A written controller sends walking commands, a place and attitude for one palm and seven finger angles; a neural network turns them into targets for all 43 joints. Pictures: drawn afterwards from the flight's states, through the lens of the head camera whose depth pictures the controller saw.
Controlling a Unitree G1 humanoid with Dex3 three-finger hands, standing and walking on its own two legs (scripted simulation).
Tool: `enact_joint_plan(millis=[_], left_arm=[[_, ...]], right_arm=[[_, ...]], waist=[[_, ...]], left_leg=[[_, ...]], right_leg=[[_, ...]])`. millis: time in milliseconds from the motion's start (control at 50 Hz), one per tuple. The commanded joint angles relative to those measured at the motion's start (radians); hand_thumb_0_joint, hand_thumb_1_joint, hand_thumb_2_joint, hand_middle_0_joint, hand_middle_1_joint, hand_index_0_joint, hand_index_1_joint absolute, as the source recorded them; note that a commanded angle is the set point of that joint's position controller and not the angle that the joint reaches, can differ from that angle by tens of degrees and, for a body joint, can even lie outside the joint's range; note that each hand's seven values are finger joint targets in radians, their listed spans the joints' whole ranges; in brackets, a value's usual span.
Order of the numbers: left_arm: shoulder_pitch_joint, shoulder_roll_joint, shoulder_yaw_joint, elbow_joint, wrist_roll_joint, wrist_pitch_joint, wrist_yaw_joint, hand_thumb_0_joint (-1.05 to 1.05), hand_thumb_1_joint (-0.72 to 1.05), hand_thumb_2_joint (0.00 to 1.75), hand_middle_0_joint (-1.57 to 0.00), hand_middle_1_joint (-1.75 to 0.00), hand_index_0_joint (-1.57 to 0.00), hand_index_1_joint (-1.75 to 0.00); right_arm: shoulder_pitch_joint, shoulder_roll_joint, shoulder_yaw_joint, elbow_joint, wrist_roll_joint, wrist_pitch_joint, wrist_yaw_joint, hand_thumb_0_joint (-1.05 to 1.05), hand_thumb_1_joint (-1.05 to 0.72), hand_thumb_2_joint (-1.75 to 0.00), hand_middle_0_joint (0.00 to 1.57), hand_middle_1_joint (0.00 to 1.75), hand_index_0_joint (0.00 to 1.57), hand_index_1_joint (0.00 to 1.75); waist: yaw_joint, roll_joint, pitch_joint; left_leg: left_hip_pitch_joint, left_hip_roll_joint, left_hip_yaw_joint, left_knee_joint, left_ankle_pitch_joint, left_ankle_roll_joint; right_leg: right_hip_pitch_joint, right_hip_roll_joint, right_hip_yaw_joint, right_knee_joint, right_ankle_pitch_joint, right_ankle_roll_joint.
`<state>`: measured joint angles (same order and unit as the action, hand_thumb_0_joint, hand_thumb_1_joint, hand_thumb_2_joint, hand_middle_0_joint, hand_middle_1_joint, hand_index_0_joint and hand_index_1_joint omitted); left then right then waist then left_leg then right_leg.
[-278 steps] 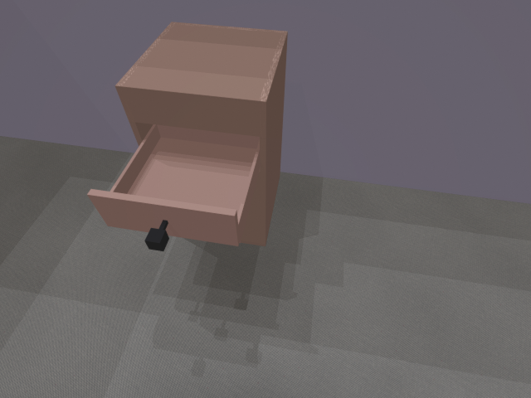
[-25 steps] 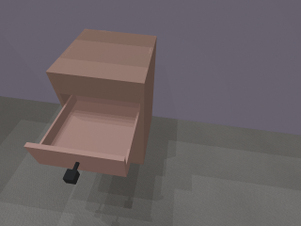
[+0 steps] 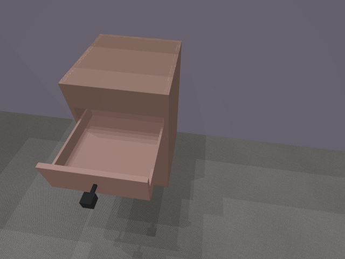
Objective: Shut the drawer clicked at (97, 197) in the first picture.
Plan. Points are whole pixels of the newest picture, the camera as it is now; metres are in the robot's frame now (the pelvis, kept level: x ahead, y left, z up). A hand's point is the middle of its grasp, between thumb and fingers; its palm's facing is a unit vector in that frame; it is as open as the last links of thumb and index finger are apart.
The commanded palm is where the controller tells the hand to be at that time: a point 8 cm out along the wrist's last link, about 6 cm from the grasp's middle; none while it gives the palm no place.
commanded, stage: look again from close up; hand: left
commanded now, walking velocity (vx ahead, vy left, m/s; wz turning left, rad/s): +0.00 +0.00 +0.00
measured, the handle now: (91, 195) +0.35 +0.30 -0.22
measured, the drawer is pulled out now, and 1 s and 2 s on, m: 0.30 0.30 0.30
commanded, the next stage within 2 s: shuffle to correct the standing spot in 0.38 s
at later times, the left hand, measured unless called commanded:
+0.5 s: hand out of the picture -0.01 +0.15 -0.17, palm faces +0.02 -0.98 -0.18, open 7.4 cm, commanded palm none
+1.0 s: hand out of the picture +0.03 +0.24 -0.18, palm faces -0.02 -0.96 -0.27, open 7.4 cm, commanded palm none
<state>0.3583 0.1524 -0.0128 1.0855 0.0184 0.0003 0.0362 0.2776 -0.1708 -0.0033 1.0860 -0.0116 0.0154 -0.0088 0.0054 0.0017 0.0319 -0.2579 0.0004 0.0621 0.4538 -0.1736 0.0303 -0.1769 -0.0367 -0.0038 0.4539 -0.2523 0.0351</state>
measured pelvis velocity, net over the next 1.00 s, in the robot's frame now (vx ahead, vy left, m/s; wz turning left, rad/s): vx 0.03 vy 0.04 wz -0.09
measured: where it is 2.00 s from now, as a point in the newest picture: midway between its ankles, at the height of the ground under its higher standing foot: outside the picture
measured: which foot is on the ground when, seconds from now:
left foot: down 0.00-1.00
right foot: down 0.00-0.90, up 0.92-1.00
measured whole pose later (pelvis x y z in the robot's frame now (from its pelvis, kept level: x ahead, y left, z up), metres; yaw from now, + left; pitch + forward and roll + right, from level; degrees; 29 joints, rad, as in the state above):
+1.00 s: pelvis +0.03 +0.04 -0.01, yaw -5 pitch +0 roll +1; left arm 0.32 0.18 0.05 1.04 0.03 0.04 0.06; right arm 0.27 -0.19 -0.02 0.97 -0.02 0.05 -0.01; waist 0.02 -0.01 0.06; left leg -0.27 -0.04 0.18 0.54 -0.28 0.11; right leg -0.34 -0.08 0.00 0.84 -0.47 -0.01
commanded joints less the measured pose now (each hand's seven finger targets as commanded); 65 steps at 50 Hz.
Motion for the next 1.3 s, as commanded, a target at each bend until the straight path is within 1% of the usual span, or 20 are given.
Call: enact_joint_plan(millis=[0, 460, 640, 780, 800, 840, 880, 900, 940, 960, 1040, 1060, 1080, 1100, 1120, 1140, 1180, 1200, 1220, 1280], left_arm=[[0.072, 0.084, 0.013, -0.013, 0.001, -0.021, 0.011, 0.0, 0.9, 0.9, -0.2, -0.3, -0.2, -0.3], [0.073, 0.055, 0.015, 0.004, -0.001, -0.025, 0.018, 0.0, 0.9, 0.9, -0.2, -0.3, -0.2, -0.3], [0.078, 0.11, 0.047, -0.014, 0.003, -0.021, 0.024, 0.0, 0.9, 0.9, -0.2, -0.3, -0.2, -0.3], [0.079, 0.152, 0.082, -0.051, 0.006, -0.004, 0.036, 0.0, 0.9, 0.9, -0.2, -0.3, -0.2, -0.3], [0.071, 0.154, 0.085, -0.06, 0.008, 0.0, 0.037, 0.0, 0.9, 0.9, -0.2, -0.3, -0.2, -0.3], [0.045, 0.137, 0.083, -0.08, 0.009, 0.009, 0.037, 0.0, 0.9, 0.9, -0.2, -0.3, -0.2, -0.3], [0.028, 0.098, 0.074, -0.096, 0.012, 0.019, 0.037, 0.0, 0.9, 0.9, -0.2, -0.3, -0.2, -0.3], [0.021, 0.087, 0.07, -0.098, 0.01, 0.024, 0.036, 0.0, 0.9, 0.9, -0.2, -0.3, -0.2, -0.3], [0.01, 0.075, 0.069, -0.101, 0.011, 0.023, 0.029, 0.0, 0.9, 0.9, -0.2, -0.3, -0.2, -0.3], [0.009, 0.069, 0.068, -0.096, 0.012, 0.023, 0.027, 0.0, 0.9, 0.9, -0.2, -0.3, -0.2, -0.3], [0.043, 0.062, 0.062, -0.095, 0.011, 0.025, 0.028, 0.0, 0.9, 0.9, -0.2, -0.3, -0.2, -0.3], [0.062, 0.063, 0.064, -0.09, 0.012, 0.022, 0.03, 0.0, 0.9, 0.9, -0.2, -0.3, -0.2, -0.3], [0.109, 0.073, 0.067, -0.083, 0.012, 0.017, 0.034, 0.0, 0.9, 0.9, -0.2, -0.3, -0.2, -0.3], [0.152, 0.114, 0.076, -0.074, 0.018, 0.009, 0.042, 0.0, 0.9, 0.9, -0.2, -0.3, -0.2, -0.3], [0.14, 0.208, 0.091, -0.086, 0.022, -0.001, 0.053, 0.0, 0.9, 0.9, -0.2, -0.3, -0.2, -0.3], [0.118, 0.224, 0.1, -0.092, 0.011, -0.009, 0.057, 0.0, 0.9, 0.9, -0.2, -0.3, -0.2, -0.3], [0.014, 0.201, 0.103, -0.118, 0.017, -0.024, 0.059, 0.0, 0.9, 0.9, -0.2, -0.3, -0.2, -0.3], [-0.028, 0.194, 0.101, -0.133, 0.018, -0.028, 0.055, 0.0, 0.9, 0.9, -0.2, -0.3, -0.2, -0.3], [-0.045, 0.198, 0.105, -0.139, 0.022, -0.031, 0.053, 0.0, 0.9, 0.9, -0.2, -0.3, -0.2, -0.3], [-0.038, 0.229, 0.113, -0.14, 0.022, -0.026, 0.035, 0.0, 0.9, 0.9, -0.2, -0.3, -0.2, -0.3]], right_arm=[[0.035, -0.105, -0.026, -0.03, 0.003, -0.02, -0.006, 0.0, -0.9, -0.9, 0.2, 0.3, 0.2, 0.3], [0.076, -0.068, -0.016, 0.006, 0.005, -0.023, -0.013, 0.0, -0.9, -0.9, 0.2, 0.3, 0.2, 0.3], [0.071, -0.071, -0.027, -0.028, -0.001, -0.001, -0.003, 0.0, -0.9, -0.9, 0.2, 0.3, 0.2, 0.3], [0.069, -0.089, -0.039, -0.101, -0.005, 0.006, -0.002, 0.0, -0.9, -0.9, 0.2, 0.3, 0.2, 0.3], [0.072, -0.096, -0.041, -0.111, -0.005, 0.008, -0.002, 0.0, -0.9, -0.9, 0.2, 0.3, 0.2, 0.3], [0.092, -0.123, -0.047, -0.123, -0.006, 0.011, -0.001, 0.0, -0.9, -0.9, 0.2, 0.3, 0.2, 0.3], [0.115, -0.162, -0.057, -0.136, -0.008, 0.017, -0.005, 0.0, -0.9, -0.9, 0.2, 0.3, 0.2, 0.3], [0.106, -0.163, -0.059, -0.145, -0.008, 0.02, -0.005, 0.0, -0.9, -0.9, 0.2, 0.3, 0.2, 0.3], [0.056, -0.147, -0.05, -0.169, -0.013, 0.022, -0.004, 0.0, -0.9, -0.9, 0.2, 0.3, 0.2, 0.3], [0.025, -0.144, -0.046, -0.178, -0.017, 0.025, -0.002, 0.0, -0.9, -0.9, 0.2, 0.3, 0.2, 0.3], [0.003, -0.141, -0.042, -0.182, -0.02, 0.027, -0.002, 0.0, -0.9, -0.9, 0.2, 0.3, 0.2, 0.3], [0.007, -0.141, -0.043, -0.18, -0.018, 0.028, -0.002, 0.0, -0.9, -0.9, 0.2, 0.3, 0.2, 0.3], [0.0, -0.139, -0.043, -0.184, -0.013, 0.03, 0.001, 0.0, -0.9, -0.9, 0.2, 0.3, 0.2, 0.3], [-0.009, -0.116, -0.045, -0.198, -0.007, 0.033, 0.006, 0.0, -0.9, -0.9, 0.2, 0.3, 0.2, 0.3], [0.005, -0.079, -0.047, -0.22, -0.006, 0.038, 0.006, 0.0, -0.9, -0.9, 0.2, 0.3, 0.2, 0.3], [-0.053, -0.127, -0.058, -0.221, -0.023, 0.048, 0.006, 0.0, -0.9, -0.9, 0.2, 0.3, 0.2, 0.3], [-0.05, -0.116, -0.065, -0.216, -0.025, 0.054, 0.016, 0.0, -0.9, -0.9, 0.2, 0.3, 0.2, 0.3], [-0.04, -0.112, -0.065, -0.209, -0.023, 0.054, 0.023, 0.0, -0.9, -0.9, 0.2, 0.3, 0.2, 0.3], [-0.043, -0.098, -0.066, -0.209, -0.019, 0.054, 0.029, 0.0, -0.9, -0.9, 0.2, 0.3, 0.2, 0.3], [-0.065, -0.075, -0.059, -0.209, -0.009, 0.049, 0.04, 0.0, -0.9, -0.9, 0.2, 0.3, 0.2, 0.3]], waist=[[-0.009, -0.012, 0.051], [-0.01, -0.009, 0.052], [-0.001, -0.079, 0.089], [0.006, -0.086, 0.04], [0.002, -0.074, 0.031], [-0.009, 0.021, 0.028], [-0.019, 0.163, 0.016], [-0.022, 0.191, 0.006], [-0.007, 0.149, -0.008], [-0.001, 0.125, -0.005], [0.016, 0.072, -0.023], [0.026, 0.054, -0.038], [0.054, 0.007, -0.053], [0.076, -0.116, -0.034], [0.059, -0.293, 0.001], [0.068, -0.188, 0.011], [0.019, -0.169, 0.035], [0.002, -0.154, 0.023], [-0.004, -0.143, 0.031], [0.017, -0.187, 0.003]], left_leg=[[0.006, 0.1, -0.123, -0.135, -0.147, -0.006], [0.041, 0.101, -0.097, -0.106, -0.028, -0.011], [-0.002, 0.059, -0.019, -0.013, -0.079, -0.033], [-0.028, 0.052, -0.002, 0.048, 0.003, -0.026], [-0.005, 0.059, -0.006, 0.038, 0.033, -0.021], [0.072, 0.111, -0.062, -0.01, 0.124, 0.007], [0.119, 0.205, -0.179, -0.117, 0.136, 0.071], [0.103, 0.242, -0.202, -0.163, 0.107, 0.121], [0.047, 0.261, -0.203, -0.173, 0.079, 0.184], [0.014, 0.245, -0.18, -0.179, 0.059, 0.183], [0.002, 0.216, -0.138, -0.146, 0.121, 0.17], [-0.004, 0.202, -0.121, -0.115, 0.128, 0.154], [-0.053, 0.182, -0.104, -0.051, 0.091, 0.123], [-0.187, 0.112, -0.043, 0.087, -0.043, 0.056], [-0.391, -0.014, 0.018, 0.321, -0.269, -0.031], [-0.378, 0.014, -0.077, 0.563, -0.331, -0.047], [-0.425, 0.048, -0.147, 0.754, -0.241, -0.061], [-0.42, 0.06, -0.143, 0.763, -0.197, -0.072], [-0.411, 0.069, -0.123, 0.719, -0.186, -0.078], [-0.289, 0.065, -0.025, 0.496, -0.164, -0.094]], right_leg=[[-0.076, -0.056, 0.06, -0.113, -0.025, -0.043], [-0.067, -0.055, 0.064, -0.111, 0.047, -0.047], [-0.099, -0.135, 0.208, -0.173, -0.03, -0.106], [-0.045, -0.186, 0.203, -0.061, 0.192, -0.133], [-0.061, -0.176, 0.18, -0.034, 0.195, -0.126], [-0.142, -0.106, 0.092, 0.058, 0.128, -0.096], [-0.235, -0.005, -0.039, 0.225, -0.121, -0.05], [-0.257, 0.001, -0.058, 0.382, -0.23, -0.044], [-0.268, -0.034, -0.05, 0.531, -0.286, -0.055], [-0.247, -0.044, -0.062, 0.534, -0.262, -0.057], [-0.144, -0.047, -0.1, 0.302, -0.196, -0.05], [-0.087, -0.048, -0.108, 0.197, -0.136, -0.051], [0.016, -0.065, -0.1, 0.049, -0.031, -0.058], [0.126, -0.185, 0.031, -0.102, 0.04, -0.108], [0.184, -0.468, 0.387, -0.192, 0.168, -0.233], [0.079, -0.529, 0.386, -0.204, 0.283, -0.308], [0.026, -0.444, 0.259, -0.154, 0.342, -0.27], [0.026, -0.403, 0.169, -0.132, 0.363, -0.243], [0.023, -0.383, 0.121, -0.122, 0.382, -0.224], [0.005, -0.322, 0.017, -0.109, 0.348, -0.17]])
